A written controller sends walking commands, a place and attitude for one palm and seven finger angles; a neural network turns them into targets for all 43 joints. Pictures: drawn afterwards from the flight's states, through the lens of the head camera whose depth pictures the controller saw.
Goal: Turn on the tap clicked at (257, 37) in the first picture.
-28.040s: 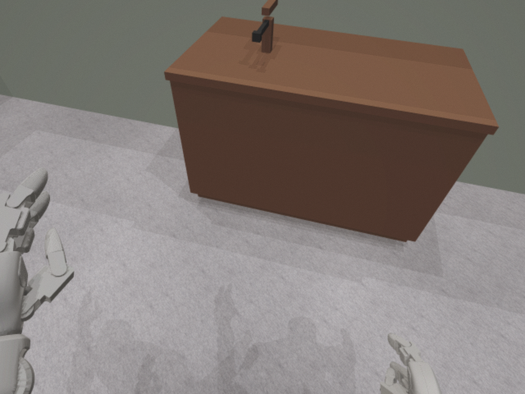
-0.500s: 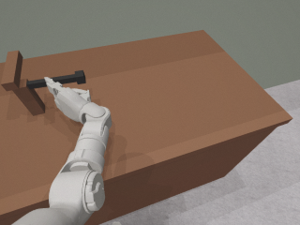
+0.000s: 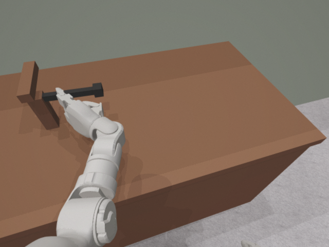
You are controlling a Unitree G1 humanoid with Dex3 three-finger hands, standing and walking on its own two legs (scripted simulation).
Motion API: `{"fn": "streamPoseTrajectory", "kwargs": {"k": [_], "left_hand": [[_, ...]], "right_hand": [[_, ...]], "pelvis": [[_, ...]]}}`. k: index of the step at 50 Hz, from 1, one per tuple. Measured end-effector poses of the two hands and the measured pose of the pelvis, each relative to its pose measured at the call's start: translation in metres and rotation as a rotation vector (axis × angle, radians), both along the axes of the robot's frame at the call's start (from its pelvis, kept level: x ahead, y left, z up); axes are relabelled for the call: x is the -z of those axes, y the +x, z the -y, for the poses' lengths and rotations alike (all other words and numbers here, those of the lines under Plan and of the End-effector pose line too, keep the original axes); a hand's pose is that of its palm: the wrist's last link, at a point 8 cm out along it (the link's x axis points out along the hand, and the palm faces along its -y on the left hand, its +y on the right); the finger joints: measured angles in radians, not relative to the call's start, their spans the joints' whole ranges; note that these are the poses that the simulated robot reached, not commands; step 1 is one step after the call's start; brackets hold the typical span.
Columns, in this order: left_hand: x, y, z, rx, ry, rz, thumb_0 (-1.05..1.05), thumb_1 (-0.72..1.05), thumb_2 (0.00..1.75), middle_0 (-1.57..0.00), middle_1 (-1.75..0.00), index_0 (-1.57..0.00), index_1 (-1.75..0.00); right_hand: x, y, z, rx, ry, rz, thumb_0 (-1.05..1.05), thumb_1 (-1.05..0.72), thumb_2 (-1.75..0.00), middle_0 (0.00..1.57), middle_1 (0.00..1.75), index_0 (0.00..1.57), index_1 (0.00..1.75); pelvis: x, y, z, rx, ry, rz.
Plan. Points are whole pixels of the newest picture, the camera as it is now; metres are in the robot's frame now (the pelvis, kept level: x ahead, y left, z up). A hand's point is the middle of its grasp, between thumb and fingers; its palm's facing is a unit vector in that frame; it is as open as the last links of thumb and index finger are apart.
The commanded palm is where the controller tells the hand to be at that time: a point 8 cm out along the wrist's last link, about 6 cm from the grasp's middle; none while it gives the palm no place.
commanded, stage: lift the hand up off the lever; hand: left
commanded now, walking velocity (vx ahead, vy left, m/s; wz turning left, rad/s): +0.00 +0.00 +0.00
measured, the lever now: (98, 90) +0.51 +0.20 +0.09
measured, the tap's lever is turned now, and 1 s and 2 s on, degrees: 86 86 86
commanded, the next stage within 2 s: draw the hand back beside the body in 1.92 s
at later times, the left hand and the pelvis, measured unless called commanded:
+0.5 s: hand (101, 105) +0.42 +0.16 +0.12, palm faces +0.79 -0.61 -0.12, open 7.8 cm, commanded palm +0.37 +0.17 +0.13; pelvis -0.01 +0.00 +0.01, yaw +1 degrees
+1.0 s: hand (99, 101) +0.41 +0.16 +0.14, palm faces +0.79 -0.61 -0.09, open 7.8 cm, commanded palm +0.35 +0.17 +0.15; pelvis -0.01 -0.01 +0.01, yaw +0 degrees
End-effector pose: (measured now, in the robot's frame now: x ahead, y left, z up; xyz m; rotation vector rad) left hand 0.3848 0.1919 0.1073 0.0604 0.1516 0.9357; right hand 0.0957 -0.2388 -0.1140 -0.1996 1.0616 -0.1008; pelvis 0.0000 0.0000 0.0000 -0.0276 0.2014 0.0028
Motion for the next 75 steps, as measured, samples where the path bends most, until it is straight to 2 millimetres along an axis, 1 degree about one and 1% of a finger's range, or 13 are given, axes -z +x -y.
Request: {"fn": "streamPoseTrajectory", "kwargs": {"k": [8,15,19,24,35,41,47,57,64,75], "left_hand": [[-0.008,-0.005,0.004,0.016,-0.003,0.002,0.02,0.90,0.90,-0.16,-0.15,-0.15,-0.15],[-0.015,-0.009,0.006,0.016,-0.004,0.006,0.02,0.90,0.90,-0.16,-0.15,-0.15,-0.15],[-0.020,-0.013,0.009,0.021,0.005,0.010,0.02,0.90,0.90,-0.16,-0.15,-0.15,-0.15],[-0.021,-0.015,0.011,0.019,-0.006,-0.010,0.02,0.90,0.90,-0.16,-0.15,-0.15,-0.15],[-0.032,-0.017,0.009,0.012,0.004,0.009,0.02,0.90,0.90,-0.16,-0.15,-0.15,-0.15],[-0.034,-0.021,0.012,0.017,-0.004,0.006,0.02,0.90,0.90,-0.16,-0.15,-0.15,-0.15],[-0.040,-0.023,0.015,0.022,-0.010,0.021,0.02,0.90,0.90,-0.16,-0.15,-0.15,-0.15],[-0.049,-0.033,0.010,0.021,-0.007,0.024,0.02,0.90,0.90,-0.16,-0.15,-0.15,-0.15],[-0.055,-0.033,0.012,0.030,-0.012,0.031,0.02,0.90,0.90,-0.16,-0.15,-0.15,-0.15],[-0.062,-0.034,0.008,0.032,-0.015,0.025,0.02,0.90,0.90,-0.16,-0.15,-0.15,-0.15]], "right_hand": [[-0.005,0.016,-0.003,-0.022,-0.002,0.037,0.01,-0.91,-0.90,0.20,0.30,0.20,0.30],[-0.009,0.022,-0.005,-0.028,0.005,0.061,0.01,-0.91,-0.90,0.20,0.30,0.20,0.30],[-0.009,0.023,-0.006,-0.032,0.012,0.066,0.01,-0.91,-0.90,0.20,0.30,0.20,0.30],[-0.009,0.022,-0.006,-0.035,0.012,0.066,0.01,-0.91,-0.90,0.20,0.30,0.20,0.30],[-0.010,0.016,0.002,-0.021,0.007,0.066,0.01,-0.91,-0.90,0.20,0.30,0.20,0.30],[-0.013,0.018,0.005,-0.019,0.001,0.073,0.01,-0.91,-0.90,0.20,0.30,0.20,0.30],[-0.017,0.025,0.005,-0.020,0.003,0.098,0.01,-0.91,-0.90,0.20,0.30,0.20,0.30],[-0.024,0.043,0.000,-0.040,0.011,0.143,0.01,-0.91,-0.90,0.20,0.30,0.20,0.30],[-0.029,0.054,-0.004,-0.057,0.013,0.168,0.01,-0.91,-0.90,0.20,0.30,0.20,0.30],[-0.032,0.058,-0.008,-0.055,0.020,0.179,0.01,-0.91,-0.90,0.20,0.30,0.20,0.30]], "pelvis": [[-0.002,-0.001,-0.001,-0.006,0.000,0.016],[-0.004,-0.002,-0.001,-0.005,0.001,0.028],[-0.005,-0.003,0.000,-0.006,0.002,0.038],[-0.006,-0.006,0.002,-0.009,0.004,0.047],[-0.008,-0.007,0.006,-0.007,0.007,0.058],[-0.010,-0.007,0.008,-0.008,0.009,0.071],[-0.012,-0.007,0.009,-0.005,0.012,0.079],[-0.015,-0.006,0.010,-0.009,0.014,0.106],[-0.016,-0.007,0.010,-0.010,0.016,0.112],[-0.019,-0.005,0.009,-0.006,0.017,0.126]]}}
